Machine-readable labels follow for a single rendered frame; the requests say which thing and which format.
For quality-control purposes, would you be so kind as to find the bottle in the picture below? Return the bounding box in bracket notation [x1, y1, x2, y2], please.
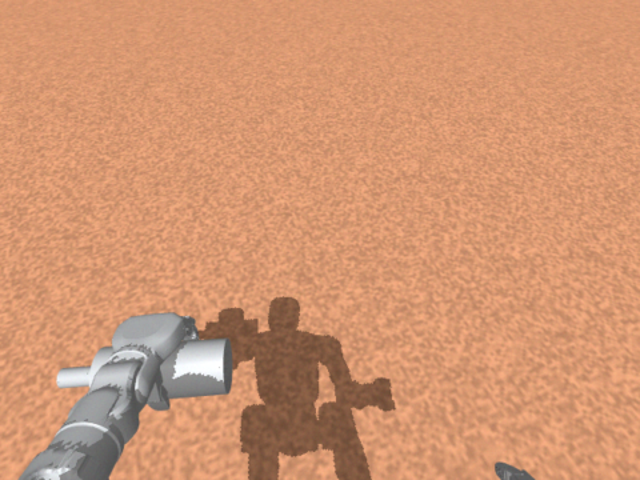
[57, 338, 233, 399]

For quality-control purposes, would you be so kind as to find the right robot hand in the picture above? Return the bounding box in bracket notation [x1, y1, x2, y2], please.
[495, 462, 535, 480]

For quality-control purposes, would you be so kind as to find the left robot arm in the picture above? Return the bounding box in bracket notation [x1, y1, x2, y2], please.
[18, 346, 160, 480]

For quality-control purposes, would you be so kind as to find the left robot hand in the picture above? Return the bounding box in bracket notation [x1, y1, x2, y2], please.
[112, 312, 199, 411]

